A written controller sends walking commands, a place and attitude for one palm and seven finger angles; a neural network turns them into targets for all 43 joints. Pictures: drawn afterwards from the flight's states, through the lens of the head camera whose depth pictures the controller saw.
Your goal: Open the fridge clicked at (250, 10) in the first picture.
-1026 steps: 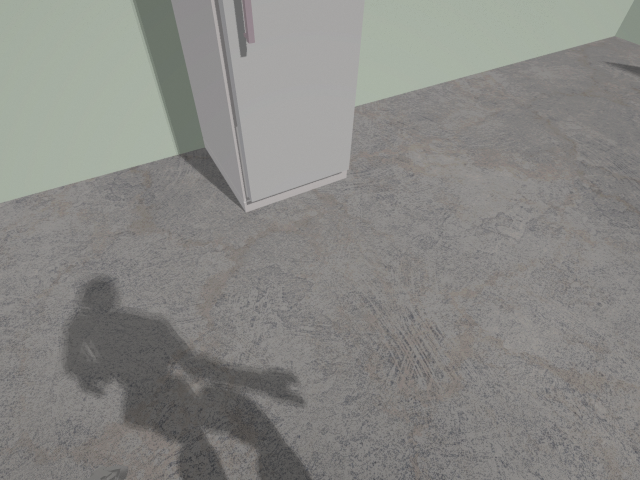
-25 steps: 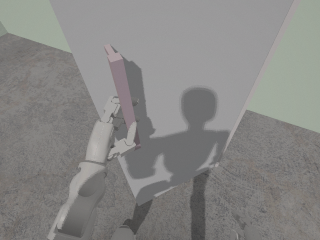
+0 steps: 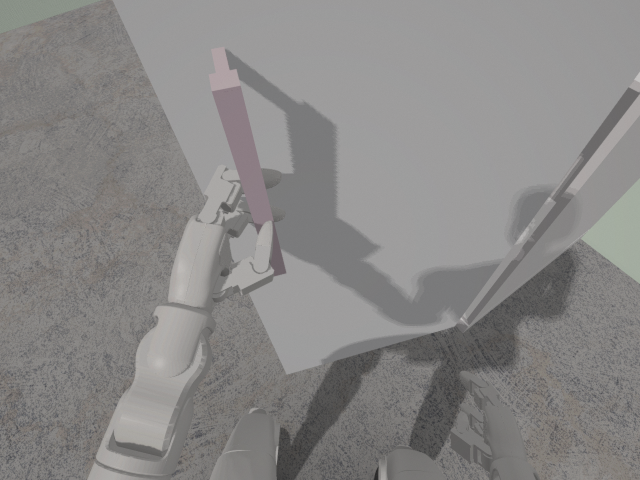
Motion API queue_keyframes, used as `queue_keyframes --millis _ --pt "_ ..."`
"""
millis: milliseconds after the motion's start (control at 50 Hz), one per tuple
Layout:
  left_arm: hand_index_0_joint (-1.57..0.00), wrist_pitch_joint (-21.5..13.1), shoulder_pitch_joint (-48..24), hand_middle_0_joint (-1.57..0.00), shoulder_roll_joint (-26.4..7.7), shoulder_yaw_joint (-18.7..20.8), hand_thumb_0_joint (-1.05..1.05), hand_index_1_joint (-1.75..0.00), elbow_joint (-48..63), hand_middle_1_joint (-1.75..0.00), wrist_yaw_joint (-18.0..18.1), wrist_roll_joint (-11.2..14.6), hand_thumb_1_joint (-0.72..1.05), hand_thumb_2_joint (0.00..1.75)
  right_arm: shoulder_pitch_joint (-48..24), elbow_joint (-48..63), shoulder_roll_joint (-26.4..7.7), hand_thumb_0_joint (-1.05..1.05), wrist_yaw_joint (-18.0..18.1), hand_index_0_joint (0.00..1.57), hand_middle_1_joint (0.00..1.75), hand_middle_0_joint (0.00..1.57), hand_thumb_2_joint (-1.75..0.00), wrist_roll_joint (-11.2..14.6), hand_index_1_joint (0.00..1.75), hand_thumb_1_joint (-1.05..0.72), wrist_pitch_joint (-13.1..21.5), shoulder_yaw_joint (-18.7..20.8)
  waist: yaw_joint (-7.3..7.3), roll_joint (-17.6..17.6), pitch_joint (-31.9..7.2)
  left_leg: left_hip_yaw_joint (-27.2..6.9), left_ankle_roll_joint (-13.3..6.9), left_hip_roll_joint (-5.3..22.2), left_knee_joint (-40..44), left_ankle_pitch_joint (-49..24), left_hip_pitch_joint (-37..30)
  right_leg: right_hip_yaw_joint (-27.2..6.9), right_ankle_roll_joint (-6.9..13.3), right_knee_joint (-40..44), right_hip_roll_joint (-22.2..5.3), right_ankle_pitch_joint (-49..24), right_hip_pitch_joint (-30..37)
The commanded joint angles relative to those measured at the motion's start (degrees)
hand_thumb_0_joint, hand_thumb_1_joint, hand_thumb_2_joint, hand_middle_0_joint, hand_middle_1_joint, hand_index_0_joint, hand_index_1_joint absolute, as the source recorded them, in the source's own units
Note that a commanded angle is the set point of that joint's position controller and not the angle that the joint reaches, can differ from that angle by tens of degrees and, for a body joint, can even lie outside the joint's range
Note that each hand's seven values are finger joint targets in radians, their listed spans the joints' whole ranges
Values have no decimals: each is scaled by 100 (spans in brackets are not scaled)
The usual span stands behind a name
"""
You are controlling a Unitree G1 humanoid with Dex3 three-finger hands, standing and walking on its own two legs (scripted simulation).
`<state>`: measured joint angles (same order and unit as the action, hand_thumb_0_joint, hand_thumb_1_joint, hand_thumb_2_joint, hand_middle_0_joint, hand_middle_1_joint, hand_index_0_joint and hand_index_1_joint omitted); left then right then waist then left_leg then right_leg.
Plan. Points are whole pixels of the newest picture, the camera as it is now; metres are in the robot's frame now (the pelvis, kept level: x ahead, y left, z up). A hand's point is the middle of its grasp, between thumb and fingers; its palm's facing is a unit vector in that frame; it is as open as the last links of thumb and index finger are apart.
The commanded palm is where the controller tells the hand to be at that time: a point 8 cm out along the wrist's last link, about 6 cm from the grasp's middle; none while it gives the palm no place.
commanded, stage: stop walking and hold the door back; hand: left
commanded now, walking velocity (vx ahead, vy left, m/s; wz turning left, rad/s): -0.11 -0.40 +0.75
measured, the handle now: (255, 188) +0.37 +0.08 +0.16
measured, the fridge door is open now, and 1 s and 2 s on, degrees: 70 71 70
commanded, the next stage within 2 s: loosen the grip on the handle in 1.28 s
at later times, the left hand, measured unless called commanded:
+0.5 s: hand (296, 299) +0.26 +0.04 +0.14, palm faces +0.15 -0.97 -0.21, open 6.9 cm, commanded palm +0.26 +0.11 +0.12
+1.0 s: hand (277, 266) +0.30 +0.06 +0.14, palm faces +0.07 -0.98 -0.19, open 6.9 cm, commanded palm +0.27 +0.10 +0.12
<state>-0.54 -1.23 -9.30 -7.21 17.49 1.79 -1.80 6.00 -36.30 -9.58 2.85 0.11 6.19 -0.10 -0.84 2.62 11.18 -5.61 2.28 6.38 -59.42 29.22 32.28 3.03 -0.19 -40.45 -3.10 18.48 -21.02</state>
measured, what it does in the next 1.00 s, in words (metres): walks backwards: left foot, then right foot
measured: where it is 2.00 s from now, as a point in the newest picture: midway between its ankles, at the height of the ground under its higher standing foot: outside the picture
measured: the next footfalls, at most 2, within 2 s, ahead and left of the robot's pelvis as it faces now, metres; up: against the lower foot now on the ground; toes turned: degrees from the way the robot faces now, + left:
left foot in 0.26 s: -0.06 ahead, +0.00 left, +0.00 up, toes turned +17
right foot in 0.46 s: +0.01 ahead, -0.18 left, +0.00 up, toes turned +7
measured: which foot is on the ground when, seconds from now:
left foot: up 0.00-0.24, down 0.26-0.48, up 0.50-0.90, down 0.92-1.00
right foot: down 0.00-0.30, up 0.32-0.44, down 0.46-1.00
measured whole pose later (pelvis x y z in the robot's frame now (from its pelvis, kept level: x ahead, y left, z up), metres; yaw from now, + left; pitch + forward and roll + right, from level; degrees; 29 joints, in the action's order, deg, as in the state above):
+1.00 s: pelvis -0.11 -0.09 +0.01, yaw +12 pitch -1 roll +2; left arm -9.4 -39.4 -10.5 -0.5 -42.1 1.4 2.3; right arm 19.3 -42.9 -14.5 4.8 0.7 3.5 1.5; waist -4.6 0.0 5.1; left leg 7.5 1.1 3.7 -31.2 17.0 12.2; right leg 0.6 -0.8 -46.8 -2.5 22.5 -25.1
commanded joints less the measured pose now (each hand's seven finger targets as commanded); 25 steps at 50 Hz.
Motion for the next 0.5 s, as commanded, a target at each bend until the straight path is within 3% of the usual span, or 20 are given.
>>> queue_keyframes --millis 0,20,60,80,100,140,160,220,240,260,280,300,320,340,360,400,420,440,460,480 --pt "-45 -798 -1031 -45 -443 479 0 -140 2127 -140 78 49 90 90 -547 1002 -221 0 187 20 30 20 -90 -62 30 -90 280 186 91 -1235 -2144 992 -27 -316 -1555 542 -25 -470 1273 1436 -1410 -2671 1505" --pt "-45 -836 -955 -45 -345 394 0 -140 2010 -140 80 61 90 90 -544 1004 -170 0 199 20 30 20 -90 -74 30 -90 216 142 62 -1341 -2192 1139 -31 -340 -936 528 -263 -103 1156 1321 -1278 -3025 1614" --pt "-45 -861 -957 -45 -270 294 0 -140 1933 -140 84 129 90 90 -480 1026 -198 0 227 20 30 20 -90 -55 30 -90 213 140 -22 -1593 -2228 1227 -70 -318 255 412 -801 103 1084 1255 -1305 -3262 1551" --pt "-45 -730 -722 -45 -231 417 0 -140 789 -140 137 162 90 90 -269 926 -270 0 267 20 30 20 -90 -111 30 -90 167 77 45 -1580 -2397 1478 -61 -479 608 206 -928 -138 1030 1323 -1303 -3258 1571" --pt "-45 -662 -987 -45 -168 340 0 -140 762 -140 155 193 90 90 -177 938 -328 0 284 20 30 20 -90 -138 30 -90 148 57 107 -1555 -2589 1518 -76 -599 900 208 -960 -394 975 1451 -1369 -3333 1769" --pt "-45 -620 -1776 -45 -232 353 0 -140 497 -140 274 180 90 90 -84 962 -403 0 298 20 30 20 -90 -121 30 -90 116 3 144 -1597 -2861 1274 -187 -648 1609 155 -1140 -918 913 1669 -1634 -3311 2104" --pt "-45 -587 -2039 -45 -213 275 0 -140 225 -140 333 225 90 90 -102 955 -470 0 282 20 30 20 -90 -73 30 -90 71 -6 117 -1334 -2799 1079 -234 -651 2070 29 -1280 -1138 873 1671 -1752 -3322 2179" --pt "-45 -626 -2736 -45 -306 203 0 -140 -442 -140 408 215 90 90 -25 957 -611 0 197 20 30 20 -90 -45 30 -90 -143 -40 100 -837 -2935 818 -384 -603 3649 -939 -2005 -1195 456 1374 -1679 -3108 2288" --pt "-45 -629 -3017 -45 -396 230 0 -140 -683 -140 420 215 90 90 -56 950 -705 0 171 20 30 20 -90 -27 30 -90 -240 -11 103 -580 -2950 618 -487 -404 4064 -1504 -2400 -1053 205 1180 -1493 -2765 2034" --pt "-45 -641 -3349 -45 -365 110 0 -140 -872 -140 412 255 90 90 -133 967 -818 0 150 20 30 20 -90 2 30 -90 -339 29 133 -79 -2850 198 -655 -10 4167 -1979 -2705 -723 -55 952 -1060 -2280 1663" --pt "-45 -704 -3430 -45 -167 41 0 -140 -1202 -140 437 343 90 90 -330 988 -743 0 174 20 30 20 -90 -8 30 -90 -371 -99 147 1018 -2490 -504 -1038 646 4277 -1879 -2609 -186 -280 590 -554 -702 840" --pt "-45 -666 -3891 -45 -442 309 0 -140 -1738 -140 501 296 90 90 -321 787 -792 0 198 20 30 20 -90 -22 30 -90 -414 -146 59 1396 -1991 -1390 -1385 1235 4536 -1342 -2126 -40 -285 -286 -208 513 314" --pt "-45 -594 -4262 -45 -399 302 0 -140 -2065 -140 512 211 90 90 -253 716 -740 0 212 20 30 20 -90 2 30 -90 -465 -145 -1 951 -1659 -1557 -1549 1387 4625 -983 -1813 -67 -201 -932 -64 746 5" --pt "-45 -584 -4335 -45 -545 533 0 -140 -2293 -140 496 234 90 90 -153 655 -804 0 219 20 30 20 -90 52 30 -90 -502 -67 45 400 -1556 -1303 -1560 1288 4362 -881 -1854 -137 -194 -858 -22 672 -92" --pt "-45 -581 -4544 -45 -654 633 0 -140 -2541 -140 477 294 90 90 -52 604 -894 0 220 20 30 20 -90 81 30 -90 -532 -17 108 32 -1635 -984 -1463 1081 4068 -1021 -1925 -79 -203 -473 47 640 63" --pt "-45 -533 -4802 -45 -12 154 0 -140 -3292 -140 355 350 90 90 -8 602 -952 0 223 20 30 20 -90 90 30 -90 -508 19 175 -157 -1746 -162 -1033 533 3413 -828 -1514 107 -168 789 124 372 1039" --pt "-45 -553 -5095 -45 13 107 0 -140 -3616 -140 314 360 90 90 87 556 -939 0 250 20 30 20 -90 95 30 -90 -494 50 150 -427 -1773 194 -780 79 2806 -361 -1111 -375 -3 1490 -104 561 1384" --pt "-45 -566 -5190 -45 -187 268 0 -140 -3915 -140 307 366 90 90 206 532 -878 0 288 20 30 20 -90 69 30 -90 -506 100 124 -1439 -1758 684 -476 -567 1717 110 -358 -1973 461 2239 -993 1361 1623" --pt "-45 -593 -5010 -45 -664 794 0 -140 -4298 -140 342 408 90 90 278 498 -899 0 331 20 30 20 -90 31 30 -90 -492 169 244 -1785 -1453 702 -265 -808 558 240 81 -3322 885 2994 -1946 1305 1463" --pt "-45 -586 -5217 -45 -696 743 0 -140 -4352 -140 322 416 90 90 234 429 -899 0 320 20 30 20 -90 18 30 -90 -439 192 266 -1584 -1750 224 -190 -702 -264 56 104 -3710 946 3106 -2165 2078 1370"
